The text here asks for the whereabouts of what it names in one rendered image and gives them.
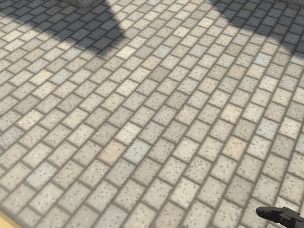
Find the robot right hand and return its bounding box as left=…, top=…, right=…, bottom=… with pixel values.
left=256, top=206, right=304, bottom=228

